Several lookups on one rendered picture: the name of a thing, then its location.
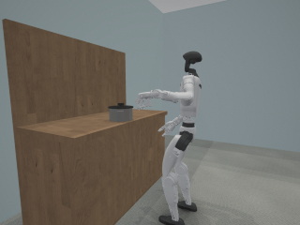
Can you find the robot right shin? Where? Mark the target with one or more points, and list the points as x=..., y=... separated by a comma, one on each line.
x=183, y=182

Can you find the right robot hand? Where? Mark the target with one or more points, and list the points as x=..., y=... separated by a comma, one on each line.
x=170, y=126

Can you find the pot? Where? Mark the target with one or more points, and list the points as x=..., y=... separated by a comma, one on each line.
x=121, y=115

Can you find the table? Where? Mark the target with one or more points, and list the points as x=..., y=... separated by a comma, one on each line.
x=75, y=166

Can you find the left robot hand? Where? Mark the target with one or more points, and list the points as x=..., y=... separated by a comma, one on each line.
x=141, y=98

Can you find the right robot forearm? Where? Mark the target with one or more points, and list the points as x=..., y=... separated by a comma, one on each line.
x=178, y=120

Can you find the lid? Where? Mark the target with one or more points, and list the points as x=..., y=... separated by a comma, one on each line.
x=120, y=107

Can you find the left robot forearm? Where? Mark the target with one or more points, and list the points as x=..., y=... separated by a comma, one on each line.
x=169, y=96

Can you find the left robot upper arm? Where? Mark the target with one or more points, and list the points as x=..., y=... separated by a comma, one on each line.
x=188, y=86

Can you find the humanoid robot head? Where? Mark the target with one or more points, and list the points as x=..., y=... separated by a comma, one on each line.
x=192, y=58

